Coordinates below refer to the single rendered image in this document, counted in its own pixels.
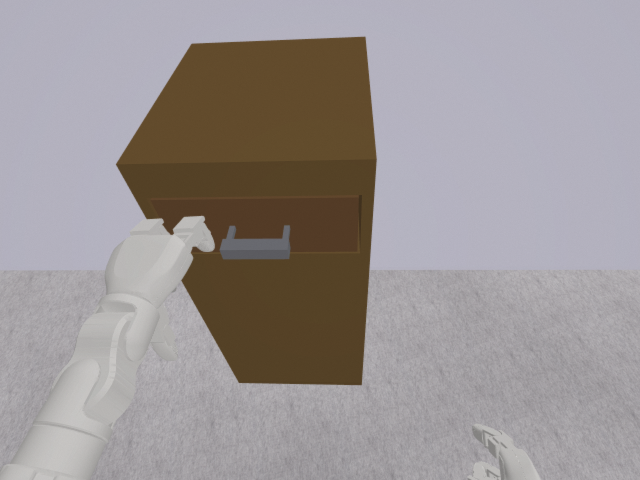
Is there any cabinet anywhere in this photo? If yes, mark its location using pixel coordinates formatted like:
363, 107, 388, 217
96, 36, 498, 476
116, 37, 377, 385

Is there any robot left forearm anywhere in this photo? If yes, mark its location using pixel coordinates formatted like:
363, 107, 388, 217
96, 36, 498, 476
0, 293, 160, 480

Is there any drawer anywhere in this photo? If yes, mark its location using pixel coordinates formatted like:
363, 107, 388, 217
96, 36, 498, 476
151, 195, 359, 252

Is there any handle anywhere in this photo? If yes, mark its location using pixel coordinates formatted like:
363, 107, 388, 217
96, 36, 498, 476
220, 225, 290, 259

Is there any left robot hand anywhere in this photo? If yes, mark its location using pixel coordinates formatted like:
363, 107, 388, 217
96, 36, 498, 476
105, 216, 215, 361

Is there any right robot hand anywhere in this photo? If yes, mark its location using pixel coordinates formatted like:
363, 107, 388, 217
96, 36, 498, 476
467, 424, 541, 480

